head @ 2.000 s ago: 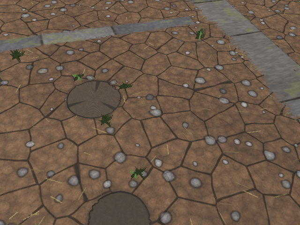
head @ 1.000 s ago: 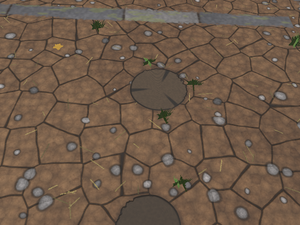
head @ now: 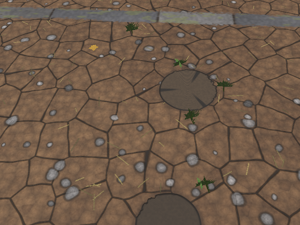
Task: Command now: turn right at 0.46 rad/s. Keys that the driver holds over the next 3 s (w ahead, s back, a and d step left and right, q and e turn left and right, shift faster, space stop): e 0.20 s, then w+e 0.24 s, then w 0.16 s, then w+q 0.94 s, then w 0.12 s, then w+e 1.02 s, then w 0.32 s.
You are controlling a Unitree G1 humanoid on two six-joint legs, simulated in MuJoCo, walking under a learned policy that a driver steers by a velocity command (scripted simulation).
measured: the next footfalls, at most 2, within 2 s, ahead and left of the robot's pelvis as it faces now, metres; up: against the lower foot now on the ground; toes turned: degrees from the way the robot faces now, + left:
right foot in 0.04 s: +0.04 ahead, -0.09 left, +0.00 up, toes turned -4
left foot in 0.66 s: +0.23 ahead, +0.05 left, +0.00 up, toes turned -20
